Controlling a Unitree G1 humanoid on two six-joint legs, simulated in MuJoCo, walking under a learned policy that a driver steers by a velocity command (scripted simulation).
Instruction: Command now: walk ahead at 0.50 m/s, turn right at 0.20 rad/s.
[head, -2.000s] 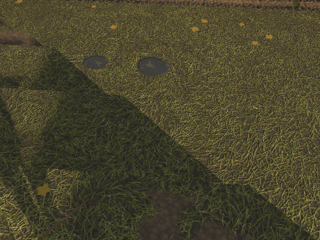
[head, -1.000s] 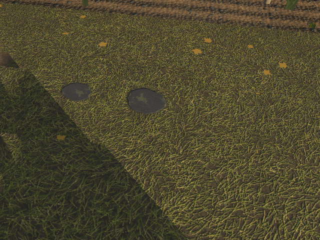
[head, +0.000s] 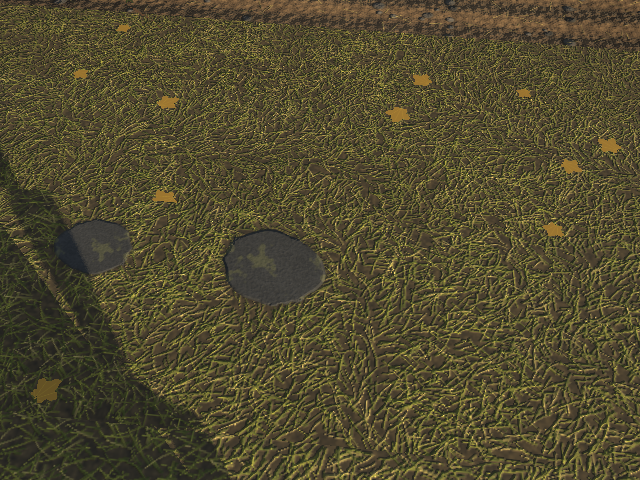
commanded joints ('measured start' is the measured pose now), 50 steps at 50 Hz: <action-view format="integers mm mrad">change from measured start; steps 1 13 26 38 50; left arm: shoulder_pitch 10 226 66 40 18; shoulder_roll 16 213 180 147 68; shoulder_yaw -7 61 38 6 -22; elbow -81 -70 -134 -151 -33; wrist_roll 0 6 -48 -29 -40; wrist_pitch -3 -23 -1 48 93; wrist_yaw -32 -24 9 34 4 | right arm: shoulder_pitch -21 97 -117 -119 -137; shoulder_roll -136 -154 -122 -159 -169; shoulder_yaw -22 -19 -12 28 64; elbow -57 -102 -251 -268 -207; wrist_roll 7 24 5 28 26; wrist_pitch -41 33 111 101 73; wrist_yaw -7 -10 -18 -26 -15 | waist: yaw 50 133 -36 -6 21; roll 126 -68 -22 -20 150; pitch -5 -286 -169 -137 -96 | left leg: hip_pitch -144 -83 -256 -117 31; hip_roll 309 218 106 84 226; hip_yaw -186 113 -84 -122 -287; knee -268 618 483 90 -248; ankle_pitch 566 484 145 -58 318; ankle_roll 130 -42 -137 -49 34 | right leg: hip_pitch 87 736 452 616 501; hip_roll -56 -139 -54 -125 69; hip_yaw -9 232 89 197 5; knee -342 -836 -940 -824 -892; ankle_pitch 246 68 1212 1196 109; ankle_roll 23 -262 -116 -140 54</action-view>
